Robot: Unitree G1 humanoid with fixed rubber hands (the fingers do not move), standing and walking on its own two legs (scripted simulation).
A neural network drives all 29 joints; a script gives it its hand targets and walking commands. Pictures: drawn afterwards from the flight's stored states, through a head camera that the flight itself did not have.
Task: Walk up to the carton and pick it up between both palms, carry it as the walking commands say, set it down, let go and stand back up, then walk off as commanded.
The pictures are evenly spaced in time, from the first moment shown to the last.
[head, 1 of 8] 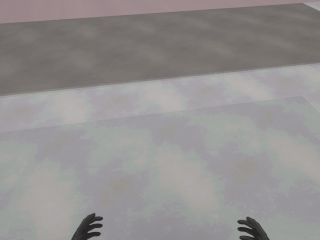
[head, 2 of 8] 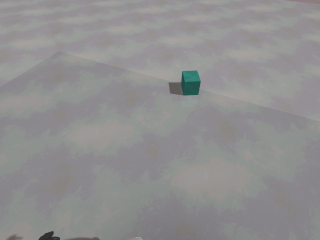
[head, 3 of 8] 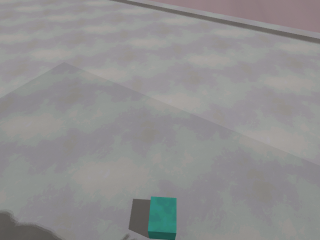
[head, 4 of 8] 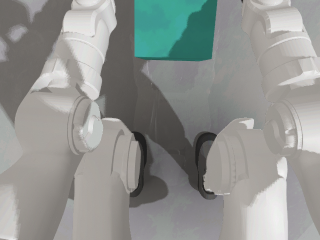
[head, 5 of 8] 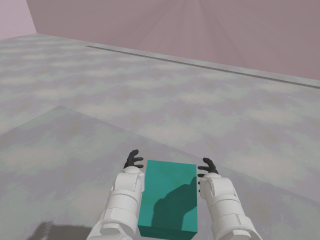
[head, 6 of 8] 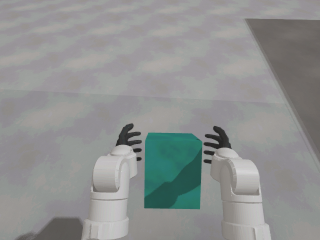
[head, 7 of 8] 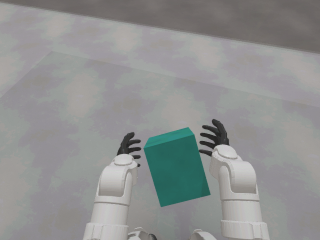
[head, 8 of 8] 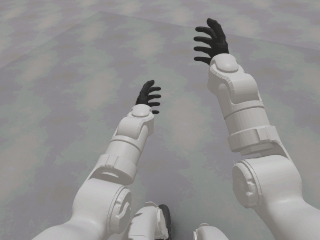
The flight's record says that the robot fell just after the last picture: yes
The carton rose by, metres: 0.67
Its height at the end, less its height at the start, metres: -0.01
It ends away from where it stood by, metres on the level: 1.87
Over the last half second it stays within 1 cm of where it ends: yes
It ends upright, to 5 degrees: no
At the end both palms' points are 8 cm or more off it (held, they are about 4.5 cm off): yes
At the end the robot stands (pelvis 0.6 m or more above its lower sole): yes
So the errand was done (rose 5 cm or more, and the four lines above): no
